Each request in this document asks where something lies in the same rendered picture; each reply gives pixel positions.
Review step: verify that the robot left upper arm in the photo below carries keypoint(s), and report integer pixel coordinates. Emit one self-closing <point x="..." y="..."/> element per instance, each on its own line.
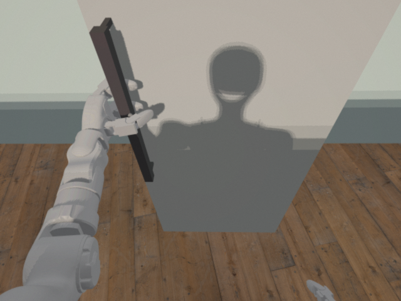
<point x="59" y="268"/>

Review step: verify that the handle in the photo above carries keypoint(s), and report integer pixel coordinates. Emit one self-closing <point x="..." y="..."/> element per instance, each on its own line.
<point x="103" y="43"/>

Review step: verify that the fridge door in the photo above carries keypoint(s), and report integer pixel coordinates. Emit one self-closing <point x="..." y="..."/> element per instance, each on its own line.
<point x="244" y="95"/>

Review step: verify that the left robot forearm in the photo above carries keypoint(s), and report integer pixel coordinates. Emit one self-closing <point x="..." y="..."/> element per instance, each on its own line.
<point x="76" y="205"/>

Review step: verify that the robot right hand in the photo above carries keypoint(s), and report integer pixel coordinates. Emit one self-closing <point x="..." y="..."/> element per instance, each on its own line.
<point x="320" y="292"/>

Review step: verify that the robot left hand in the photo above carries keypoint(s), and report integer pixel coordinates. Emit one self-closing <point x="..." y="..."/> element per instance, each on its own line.
<point x="97" y="113"/>

